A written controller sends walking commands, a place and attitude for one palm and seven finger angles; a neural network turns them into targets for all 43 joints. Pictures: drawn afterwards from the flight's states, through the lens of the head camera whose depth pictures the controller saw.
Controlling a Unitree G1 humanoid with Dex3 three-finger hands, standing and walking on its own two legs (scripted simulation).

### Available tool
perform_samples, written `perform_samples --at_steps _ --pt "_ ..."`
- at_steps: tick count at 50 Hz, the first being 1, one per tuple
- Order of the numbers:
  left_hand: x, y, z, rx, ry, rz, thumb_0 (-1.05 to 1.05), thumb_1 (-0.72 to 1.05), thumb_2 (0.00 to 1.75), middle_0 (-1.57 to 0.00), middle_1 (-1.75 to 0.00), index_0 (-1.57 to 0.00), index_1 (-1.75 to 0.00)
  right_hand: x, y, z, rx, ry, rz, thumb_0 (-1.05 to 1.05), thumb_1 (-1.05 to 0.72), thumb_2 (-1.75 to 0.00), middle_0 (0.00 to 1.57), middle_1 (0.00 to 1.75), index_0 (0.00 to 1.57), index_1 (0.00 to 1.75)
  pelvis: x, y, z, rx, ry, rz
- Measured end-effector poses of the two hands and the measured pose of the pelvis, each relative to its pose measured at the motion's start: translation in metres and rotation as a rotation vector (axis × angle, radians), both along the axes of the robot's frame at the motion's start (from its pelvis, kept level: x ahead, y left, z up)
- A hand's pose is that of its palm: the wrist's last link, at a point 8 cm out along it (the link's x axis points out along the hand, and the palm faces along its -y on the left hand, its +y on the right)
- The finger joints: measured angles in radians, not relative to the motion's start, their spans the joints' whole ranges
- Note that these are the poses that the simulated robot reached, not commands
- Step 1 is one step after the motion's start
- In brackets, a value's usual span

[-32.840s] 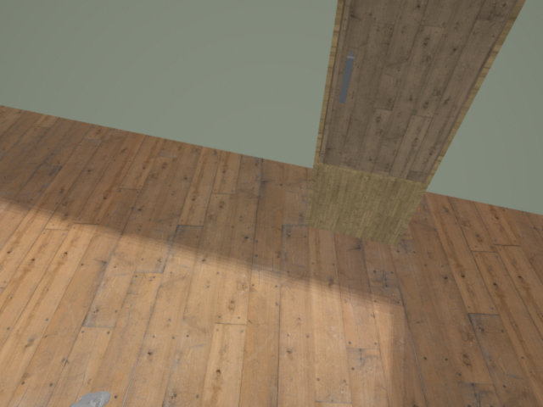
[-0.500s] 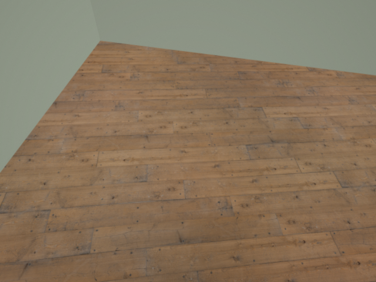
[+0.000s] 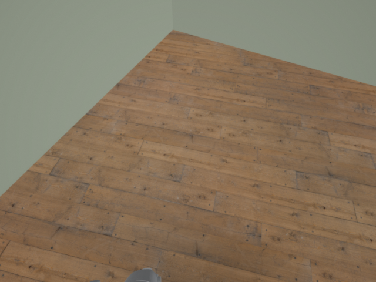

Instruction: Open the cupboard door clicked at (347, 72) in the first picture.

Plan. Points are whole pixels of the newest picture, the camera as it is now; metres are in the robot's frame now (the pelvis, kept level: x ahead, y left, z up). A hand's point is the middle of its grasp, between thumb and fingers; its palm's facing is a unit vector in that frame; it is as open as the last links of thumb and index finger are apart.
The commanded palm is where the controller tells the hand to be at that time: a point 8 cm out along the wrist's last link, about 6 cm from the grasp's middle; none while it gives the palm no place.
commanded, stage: turn to face it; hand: left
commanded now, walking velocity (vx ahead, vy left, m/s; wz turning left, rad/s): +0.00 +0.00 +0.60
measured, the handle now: out of the picture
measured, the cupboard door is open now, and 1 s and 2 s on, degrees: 44 44 44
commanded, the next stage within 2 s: none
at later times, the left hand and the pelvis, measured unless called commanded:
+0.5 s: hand out of the picture +0.09 +0.20 -0.16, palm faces +0.27 -0.92 -0.29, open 7.4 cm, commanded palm none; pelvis +0.04 -0.04 -0.01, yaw +17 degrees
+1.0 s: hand out of the picture +0.02 +0.19 -0.17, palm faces +0.57 -0.78 -0.27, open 7.4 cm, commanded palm none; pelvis +0.07 -0.04 -0.01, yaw +36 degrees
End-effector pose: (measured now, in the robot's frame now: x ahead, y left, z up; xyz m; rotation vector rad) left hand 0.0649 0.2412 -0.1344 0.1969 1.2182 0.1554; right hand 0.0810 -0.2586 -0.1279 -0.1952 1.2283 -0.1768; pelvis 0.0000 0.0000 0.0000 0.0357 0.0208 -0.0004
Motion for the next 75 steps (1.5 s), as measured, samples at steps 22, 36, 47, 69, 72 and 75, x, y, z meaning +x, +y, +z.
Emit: perform_samples --at_steps 22,36,47,69,72,75 --pt "0.008 0.012 0.008 0.05 -0.069 0.227 0.01 0.91 0.9 -0.2 -0.3 -0.19 -0.3 0.087 0.005 -0.01 0.004 0.011 0.255 0.0 -0.9 -0.9 0.21 0.3 0.2 0.3 0.038 -0.026 -0.007 -0.051 0.005 0.26" --pt "-0.043 -0.042 -0.001 -0.015 0.002 0.419 0.01 0.9 0.9 -0.2 -0.3 -0.2 -0.3 0.161 0.011 -0.002 -0.009 0.029 0.438 0.0 -0.91 -0.9 0.2 0.3 0.19 0.29 0.061 -0.042 -0.002 -0.001 0.006 0.453" --pt "-0.082 -0.017 -0.014 0.002 0.045 0.595 0.01 0.91 0.9 -0.2 -0.3 -0.2 -0.3 0.209 0.062 0.003 -0.033 -0.067 0.631 0.0 -0.91 -0.9 0.2 0.3 0.2 0.29 0.067 -0.035 -0.01 -0.037 0.009 0.587" --pt "-0.092 -0.102 0.005 -0.002 0.015 0.854 0.01 0.9 0.9 -0.2 -0.3 -0.2 -0.3 0.292 0.097 -0.002 0.013 0.005 0.879 0.0 -0.91 -0.9 0.2 0.3 0.19 0.29 0.115 -0.062 0.0 0.009 0.007 0.877" --pt "-0.112 -0.11 -0.01 -0.035 0.032 0.919 0.01 0.9 0.9 -0.2 -0.3 -0.2 -0.3 0.301 0.126 -0.002 0.009 -0.037 0.952 0.0 -0.91 -0.9 0.2 0.3 0.19 0.29 0.113 -0.054 -0.008 0.0 0.0 0.922" --pt "-0.132 -0.112 -0.026 -0.054 0.065 0.976 0.01 0.9 0.9 -0.2 -0.3 -0.2 -0.3 0.308 0.151 -0.004 0.008 -0.095 1.01 0.0 -0.91 -0.9 0.2 0.3 0.19 0.29 0.11 -0.049 -0.019 -0.012 -0.004 0.964"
